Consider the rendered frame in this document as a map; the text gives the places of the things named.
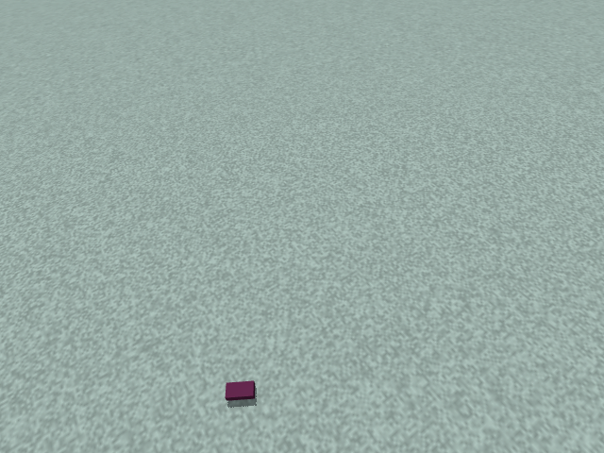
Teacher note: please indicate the small box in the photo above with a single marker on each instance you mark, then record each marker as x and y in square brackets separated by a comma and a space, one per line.
[240, 390]

